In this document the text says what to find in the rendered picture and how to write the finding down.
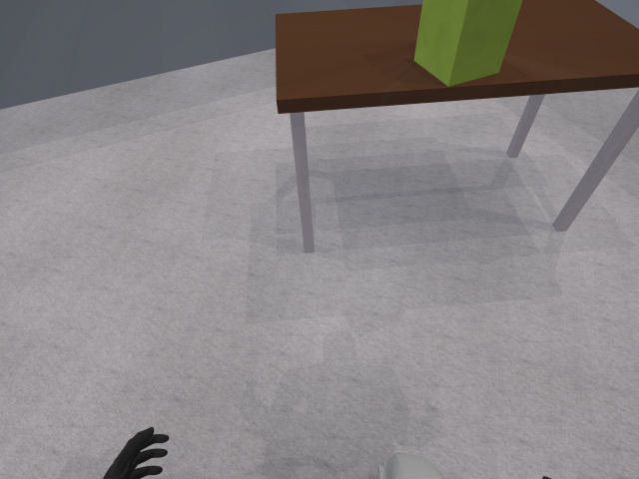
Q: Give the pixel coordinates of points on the robot left hand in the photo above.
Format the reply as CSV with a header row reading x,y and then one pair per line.
x,y
130,457

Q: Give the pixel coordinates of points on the right robot thigh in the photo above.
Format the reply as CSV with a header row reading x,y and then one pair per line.
x,y
408,466

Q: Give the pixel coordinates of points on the carton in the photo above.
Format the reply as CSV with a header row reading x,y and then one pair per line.
x,y
463,40

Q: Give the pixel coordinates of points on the table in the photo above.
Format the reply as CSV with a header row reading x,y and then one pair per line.
x,y
359,58

